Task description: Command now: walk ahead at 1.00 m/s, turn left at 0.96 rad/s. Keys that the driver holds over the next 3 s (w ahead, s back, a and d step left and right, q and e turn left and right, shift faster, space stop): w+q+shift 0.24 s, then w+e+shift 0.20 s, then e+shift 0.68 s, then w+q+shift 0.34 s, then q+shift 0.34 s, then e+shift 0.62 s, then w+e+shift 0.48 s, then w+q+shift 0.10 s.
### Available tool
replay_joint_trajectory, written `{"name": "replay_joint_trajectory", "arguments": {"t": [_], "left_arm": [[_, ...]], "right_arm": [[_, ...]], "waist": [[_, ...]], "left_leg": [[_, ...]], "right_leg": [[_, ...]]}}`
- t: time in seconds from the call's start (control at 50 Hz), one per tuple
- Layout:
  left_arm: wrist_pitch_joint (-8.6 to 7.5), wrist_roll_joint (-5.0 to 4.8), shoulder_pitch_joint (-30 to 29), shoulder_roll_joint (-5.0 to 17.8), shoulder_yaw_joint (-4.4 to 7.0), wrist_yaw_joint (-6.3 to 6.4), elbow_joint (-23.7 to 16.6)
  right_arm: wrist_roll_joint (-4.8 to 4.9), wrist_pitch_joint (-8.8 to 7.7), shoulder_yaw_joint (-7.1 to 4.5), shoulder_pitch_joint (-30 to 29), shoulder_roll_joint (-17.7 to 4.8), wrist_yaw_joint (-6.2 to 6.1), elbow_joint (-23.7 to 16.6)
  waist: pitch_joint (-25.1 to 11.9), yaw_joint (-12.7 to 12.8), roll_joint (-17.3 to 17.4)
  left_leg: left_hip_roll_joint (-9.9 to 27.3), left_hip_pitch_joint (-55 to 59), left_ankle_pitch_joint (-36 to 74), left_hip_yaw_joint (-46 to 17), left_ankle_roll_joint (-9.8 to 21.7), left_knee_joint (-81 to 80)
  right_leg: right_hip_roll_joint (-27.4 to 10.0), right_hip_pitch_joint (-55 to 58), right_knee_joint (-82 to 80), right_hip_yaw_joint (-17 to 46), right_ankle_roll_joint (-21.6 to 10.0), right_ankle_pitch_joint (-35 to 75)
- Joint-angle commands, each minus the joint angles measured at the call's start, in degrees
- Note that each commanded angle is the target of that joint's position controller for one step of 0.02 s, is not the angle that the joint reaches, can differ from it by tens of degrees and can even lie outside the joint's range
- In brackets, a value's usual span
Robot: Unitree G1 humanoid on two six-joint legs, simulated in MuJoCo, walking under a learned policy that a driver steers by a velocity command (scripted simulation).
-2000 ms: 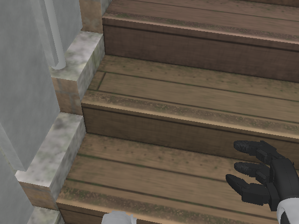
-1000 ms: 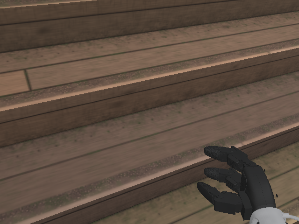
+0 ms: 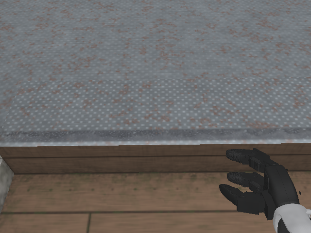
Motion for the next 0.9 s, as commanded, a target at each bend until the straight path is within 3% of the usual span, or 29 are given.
{"name": "replay_joint_trajectory", "arguments": {"t": [0.02,0.04,0.06,0.08,0.12,0.26,0.3,0.32,0.36,0.38,0.4,0.42,0.44,0.48,0.5,0.56,0.58,0.62,0.64,0.66,0.68,0.7,0.72,0.74,0.76,0.78,0.82,0.84,0.9], "left_arm": [[-2.69,-0.23,-16.32,16.08,5.42,-2.55,-14.58],[-2.98,2.66,-14.41,6.03,3.29,-4.20,-22.43],[-3.75,6.19,-12.15,4.74,2.42,-4.56,-24.89],[-3.50,6.29,-16.57,4.74,1.86,-4.59,-26.78],[-2.01,7.02,-26.19,-2.21,-1.88,-2.83,-33.21],[1.17,6.92,-47.88,-9.26,-8.01,1.34,-46.22],[2.18,4.15,-37.22,-4.65,-6.60,1.11,-41.12],[1.95,2.13,-32.20,-2.17,-5.11,1.73,-38.41],[4.10,2.73,-17.47,4.93,-1.25,2.64,-34.31],[3.31,1.82,-9.17,9.77,0.79,1.69,-30.68],[2.45,0.53,-7.37,13.75,2.71,0.78,-27.21],[2.74,0.70,-6.56,12.33,2.97,-0.08,-19.76],[2.23,2.03,-10.32,8.72,2.47,-0.71,-19.55],[1.49,1.16,-14.57,0.34,0.88,-0.49,-15.82],[0.76,1.07,-13.30,-0.58,0.84,-0.72,-13.07],[-0.37,0.17,-4.12,0.58,0.36,-0.42,-5.24],[1.16,4.27,-4.50,-0.06,-0.14,-2.17,-1.42],[2.51,7.33,1.70,6.63,1.25,-3.65,0.68],[2.04,6.74,-4.38,13.86,3.37,-7.19,-3.82],[-0.25,6.45,-8.08,18.10,4.27,-9.63,-7.73],[-1.96,4.14,-16.93,24.22,6.49,-10.56,-14.30],[-2.29,3.66,-23.03,22.80,6.65,-11.02,-19.16],[-3.11,5.96,-6.61,8.43,3.41,-9.78,-17.69],[-0.64,3.50,-2.07,12.68,4.38,-8.25,-12.97],[0.71,3.06,-0.69,9.52,4.38,-7.51,-12.67],[1.29,3.17,-0.77,8.43,3.98,-5.84,-12.73],[1.93,7.11,-2.13,1.09,0.51,-4.65,-13.51],[2.45,6.91,-3.97,-0.45,-0.37,-5.03,-14.18],[1.22,2.53,-13.21,3.61,-0.11,-7.84,-18.01]], "right_arm": [[1.74,-1.75,-8.63,26.47,-16.09,-0.36,5.04],[0.47,-1.32,-9.80,19.48,-20.39,-0.86,6.90],[0.39,0.17,-9.59,18.05,-19.38,-1.92,6.18],[0.55,-0.05,-9.61,19.67,-18.40,-2.18,8.64],[-1.53,-2.95,-7.80,23.82,-11.99,-1.34,15.19],[-1.25,-6.99,-5.52,34.32,-10.22,-0.73,25.09],[1.57,-5.88,-5.38,25.25,-9.76,-2.34,20.66],[3.67,-7.27,-5.99,27.70,-13.00,-2.35,20.25],[3.07,-8.34,-10.72,26.04,-25.01,-1.99,17.80],[0.98,-8.94,-11.58,19.85,-24.39,-1.00,15.64],[-0.50,-9.90,-11.54,12.84,-20.58,0.19,12.52],[-3.44,-10.25,-7.67,15.33,-5.18,1.08,9.18],[-4.44,-9.98,-5.42,24.13,-0.28,1.70,5.41],[-5.64,-7.95,-1.36,17.02,5.36,0.81,0.27],[-6.85,-7.30,-0.55,12.19,4.91,0.06,-0.72],[-4.39,-5.72,0.92,-2.61,3.25,-1.14,-7.76],[-3.42,-4.45,1.58,-7.29,-6.61,1.31,-10.65],[-4.60,-2.73,3.84,-16.00,-2.60,2.82,-16.23],[-2.78,-0.92,4.73,-15.26,1.55,4.64,-14.74],[2.20,-1.82,3.14,-3.76,-2.63,4.06,-8.21],[1.61,-0.92,-0.04,10.99,-9.28,3.91,-2.66],[-0.96,-0.74,-2.91,30.73,-13.92,2.36,5.73],[-2.41,-1.48,-3.21,44.16,-16.67,2.02,12.42],[-3.89,-1.01,-3.24,41.01,-17.53,2.59,8.97],[-2.03,-3.68,-3.83,29.78,-18.28,1.87,10.26],[-0.39,-4.91,-2.24,14.10,-11.94,2.08,10.81],[0.68,-7.33,1.01,6.91,2.70,0.43,13.99],[0.19,-7.88,0.46,4.53,3.64,-1.55,14.31],[-1.76,-8.45,-5.62,4.05,-11.40,-3.72,15.21]], "waist": [[-15.58,-15.09,-8.32],[-10.83,-4.53,15.04],[-20.74,-2.01,3.44],[-16.53,-3.06,-2.02],[0.30,-1.12,-4.46],[9.13,-0.43,-4.54],[-1.33,3.87,-5.89],[-11.36,4.93,-2.03],[-27.02,12.39,1.84],[-26.41,16.72,-1.43],[-20.90,19.75,-6.21],[-12.67,10.15,-24.51],[-18.16,1.94,-16.81],[-1.31,-3.83,-3.33],[4.50,-3.22,2.20],[17.29,-1.03,2.49],[-4.78,-2.77,4.91],[-11.25,-3.92,-0.56],[-11.08,-9.50,-6.97],[-10.60,-12.40,-8.01],[-12.25,-19.39,-2.02],[-19.85,-24.23,3.51],[-41.03,-16.59,26.72],[-40.77,-16.12,28.59],[-21.63,-8.52,14.72],[-15.10,-2.88,8.13],[-11.67,2.58,-4.08],[-9.70,4.33,-2.44],[-7.79,3.44,0.08]], "left_leg": [[-6.98,49.65,4.87,-15.64,1.22,-41.38],[3.89,58.91,41.95,-40.26,6.06,-48.12],[6.92,61.63,14.50,-53.48,10.15,-55.67],[7.75,55.52,-11.59,-59.00,11.90,-62.58],[5.29,42.72,-4.09,-51.46,9.55,-62.11],[3.42,33.89,10.01,-27.87,2.71,-72.40],[2.76,13.92,43.50,-19.81,3.99,-84.10],[5.73,17.66,78.86,-19.78,3.92,-78.28],[10.65,43.82,119.92,-18.45,-0.62,-51.46],[8.93,49.40,123.61,-16.98,-4.70,-31.50],[1.25,47.98,85.27,-18.04,-6.33,-5.22],[-12.70,14.78,9.84,-18.05,-9.82,19.18],[-9.77,0.59,5.41,-23.88,-7.28,37.97],[-2.00,-13.53,2.73,-15.54,-5.60,52.89],[-1.03,-19.70,-1.55,-14.04,-5.03,56.22],[3.34,-21.43,-16.23,-6.65,-6.45,38.01],[2.29,-20.16,-22.64,-9.92,-4.37,19.21],[2.54,4.99,-9.08,-6.31,-3.18,-2.96],[-1.04,36.69,-8.84,2.54,-9.22,-8.48],[-2.30,53.17,14.30,0.41,-10.67,-6.17],[-4.29,57.65,16.51,-0.32,-10.20,-17.15],[1.64,70.14,30.70,-11.73,-4.71,-29.17],[24.20,84.71,47.96,-44.43,11.07,-38.88],[31.42,66.81,49.12,-64.82,21.52,-49.22],[29.23,48.41,39.59,-57.45,16.39,-54.26],[27.03,39.69,25.31,-43.37,11.80,-52.56],[23.15,37.56,31.67,-24.33,4.80,-52.05],[21.52,35.16,32.64,-19.05,1.64,-54.36],[13.65,32.70,19.08,-1.69,-4.43,-66.25]], "right_leg": [[0.12,-20.79,54.33,11.54,-4.05,47.89],[13.36,-49.15,84.31,16.68,0.99,-2.66],[10.83,-55.95,97.16,25.38,-0.53,0.48],[10.04,-60.09,101.28,24.63,-0.92,0.15],[9.54,-72.08,111.10,24.55,-2.29,-4.66],[3.28,-82.46,93.88,20.63,-5.62,-31.04],[5.21,-31.55,65.73,9.08,-4.51,-13.02],[9.42,-14.31,65.66,6.79,-4.86,-11.12],[10.42,-12.42,52.46,15.52,-6.93,-25.68],[9.84,-11.41,35.88,14.55,-8.01,-17.67],[10.41,-13.31,17.74,19.70,-12.30,-9.22],[0.34,-1.37,15.77,45.93,-20.51,35.50],[-7.82,2.11,9.18,69.00,-25.86,23.21],[-5.35,-10.59,1.85,63.71,-21.17,-6.00],[-2.43,-12.55,3.18,54.56,-18.63,0.06],[3.02,-26.16,-6.23,35.37,-10.95,15.25],[5.78,-19.52,5.69,33.71,-11.04,8.01],[9.95,-37.84,-2.13,37.81,-12.09,14.99],[5.77,-57.43,-17.10,41.01,-17.49,41.75],[5.32,-62.23,-12.95,37.51,-14.86,63.11],[6.36,-56.74,-4.08,35.23,-10.43,81.14],[3.19,-53.30,14.02,38.59,-6.04,76.96],[11.94,-55.14,40.56,33.98,-1.64,22.27],[17.22,-47.52,80.91,33.96,-0.41,-11.88],[14.45,-52.21,93.16,32.88,-0.40,-6.69],[12.40,-56.78,97.07,31.00,-0.50,-7.28],[5.37,-55.81,80.71,27.80,-1.64,-14.30],[3.15,-54.00,73.27,26.43,-0.56,-17.37],[3.01,-38.44,45.01,17.41,4.16,-25.11]]}}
